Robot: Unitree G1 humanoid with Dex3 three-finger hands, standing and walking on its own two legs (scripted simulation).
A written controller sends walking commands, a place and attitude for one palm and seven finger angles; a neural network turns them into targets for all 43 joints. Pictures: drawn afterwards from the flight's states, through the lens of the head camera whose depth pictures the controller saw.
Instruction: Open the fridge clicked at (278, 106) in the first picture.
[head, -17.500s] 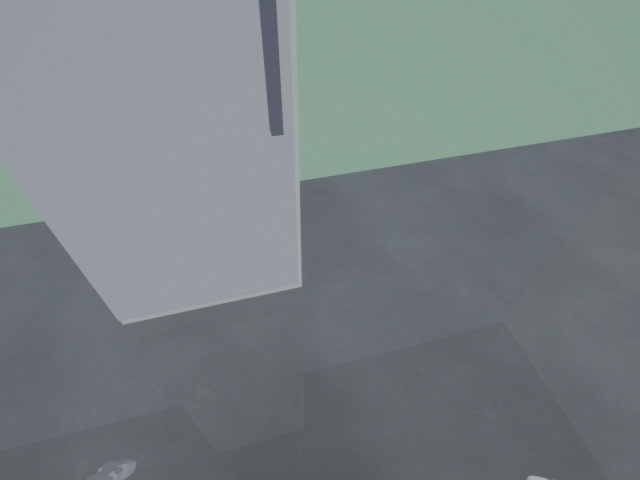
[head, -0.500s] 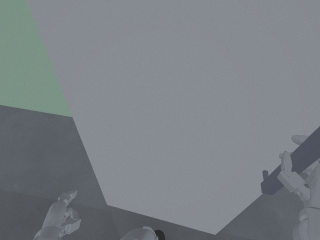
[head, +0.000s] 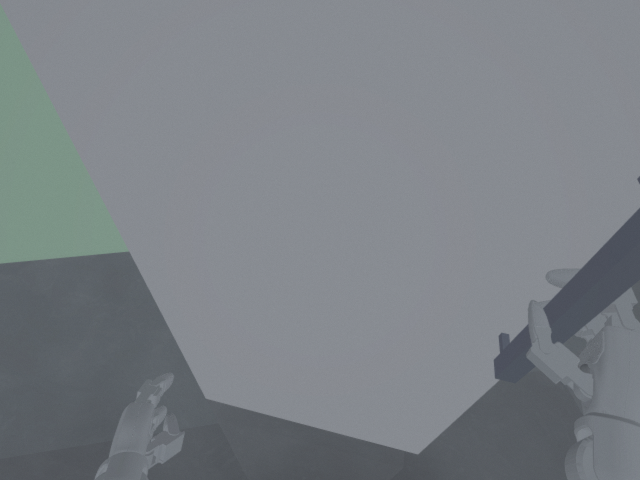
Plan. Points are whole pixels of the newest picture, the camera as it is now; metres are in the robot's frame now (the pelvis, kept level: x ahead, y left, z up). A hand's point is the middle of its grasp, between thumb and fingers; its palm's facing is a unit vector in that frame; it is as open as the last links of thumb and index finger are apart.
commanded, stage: walk backward, drawing the door open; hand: right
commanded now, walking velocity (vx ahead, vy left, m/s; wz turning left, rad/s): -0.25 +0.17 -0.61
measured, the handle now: (562, 297) +0.30 -0.22 +0.14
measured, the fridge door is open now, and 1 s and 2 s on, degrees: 23 63 76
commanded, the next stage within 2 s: stop walking and hold the door back in 1.34 s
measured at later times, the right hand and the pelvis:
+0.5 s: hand out of the picture +0.07 -0.11 +0.13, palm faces +0.43 +0.87 -0.24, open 6.9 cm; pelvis -0.13 +0.11 +0.00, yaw -13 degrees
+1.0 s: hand out of the picture -0.06 +0.03 +0.13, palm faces +0.59 +0.78 -0.20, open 7.1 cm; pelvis -0.19 +0.28 +0.02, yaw -35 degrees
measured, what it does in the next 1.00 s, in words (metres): steps to the left, turning right: right foot, then left foot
